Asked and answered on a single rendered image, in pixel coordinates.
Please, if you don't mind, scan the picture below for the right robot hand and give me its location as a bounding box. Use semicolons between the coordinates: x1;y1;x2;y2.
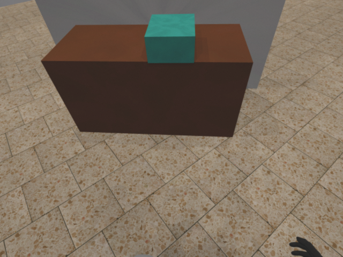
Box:
289;237;322;257

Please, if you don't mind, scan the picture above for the carton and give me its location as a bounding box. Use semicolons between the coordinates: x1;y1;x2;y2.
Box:
144;14;195;63

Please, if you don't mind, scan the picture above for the pedestal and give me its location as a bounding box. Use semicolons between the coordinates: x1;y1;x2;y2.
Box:
41;24;253;137

